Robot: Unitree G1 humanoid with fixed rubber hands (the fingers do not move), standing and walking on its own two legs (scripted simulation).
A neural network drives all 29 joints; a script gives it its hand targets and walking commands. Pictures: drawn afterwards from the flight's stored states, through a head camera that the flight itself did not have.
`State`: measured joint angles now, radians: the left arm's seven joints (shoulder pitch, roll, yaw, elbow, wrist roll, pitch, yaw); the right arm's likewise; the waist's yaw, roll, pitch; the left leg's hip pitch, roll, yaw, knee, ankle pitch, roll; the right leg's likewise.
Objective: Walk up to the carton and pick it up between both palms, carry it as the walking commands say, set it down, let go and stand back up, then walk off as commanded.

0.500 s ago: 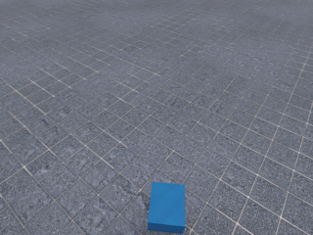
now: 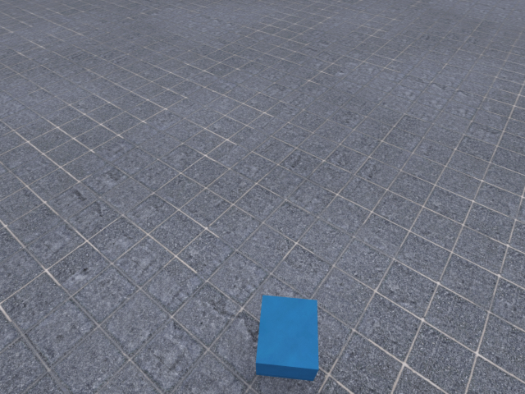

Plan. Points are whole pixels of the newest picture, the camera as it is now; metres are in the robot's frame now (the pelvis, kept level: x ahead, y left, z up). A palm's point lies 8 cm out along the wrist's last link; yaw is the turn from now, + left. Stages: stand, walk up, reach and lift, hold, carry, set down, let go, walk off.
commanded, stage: walk off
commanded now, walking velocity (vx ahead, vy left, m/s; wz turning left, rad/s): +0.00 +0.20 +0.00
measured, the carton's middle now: (287, 336) +0.47 -0.05 -0.70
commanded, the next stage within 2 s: stand in 1.08 s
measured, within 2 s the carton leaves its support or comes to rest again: neither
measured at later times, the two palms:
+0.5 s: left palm out of the picture +0.07 +0.35 -0.13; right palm out of the picture -0.02 -0.17 -0.15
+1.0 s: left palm out of the picture +0.05 +0.50 -0.14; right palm out of the picture +0.04 -0.05 -0.13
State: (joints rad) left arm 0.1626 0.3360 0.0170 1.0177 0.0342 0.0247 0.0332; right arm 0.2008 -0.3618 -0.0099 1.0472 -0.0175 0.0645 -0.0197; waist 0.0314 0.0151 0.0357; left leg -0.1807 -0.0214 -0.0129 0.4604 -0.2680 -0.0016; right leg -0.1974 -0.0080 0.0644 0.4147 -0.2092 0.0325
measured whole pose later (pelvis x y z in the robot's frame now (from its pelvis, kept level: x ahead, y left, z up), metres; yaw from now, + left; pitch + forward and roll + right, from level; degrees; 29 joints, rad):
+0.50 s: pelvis -0.01 +0.09 -0.01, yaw -5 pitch -1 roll +2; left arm 0.19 0.25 0.01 1.00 0.00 0.06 0.09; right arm 0.27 -0.26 0.00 0.98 -0.04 0.08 -0.03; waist -0.02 0.01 0.05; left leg -0.16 -0.14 0.17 0.40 -0.24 0.15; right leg -0.25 -0.06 -0.08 0.69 -0.45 -0.02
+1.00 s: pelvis +0.01 +0.21 -0.01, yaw -6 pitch +0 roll +0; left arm 0.29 0.31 0.08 0.96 0.03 0.05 0.02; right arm 0.27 -0.24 -0.03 0.92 -0.04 0.03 0.03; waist 0.02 -0.04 0.03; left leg -0.22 0.03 0.08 0.51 -0.30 0.00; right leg -0.41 -0.10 0.01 1.00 -0.52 -0.02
